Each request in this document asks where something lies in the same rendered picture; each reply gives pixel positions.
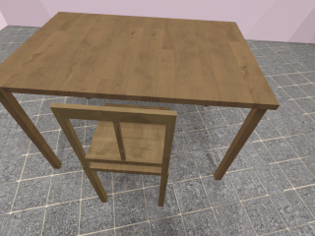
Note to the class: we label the table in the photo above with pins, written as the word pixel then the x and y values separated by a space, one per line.
pixel 151 59

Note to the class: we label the chair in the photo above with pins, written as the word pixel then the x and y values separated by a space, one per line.
pixel 131 139

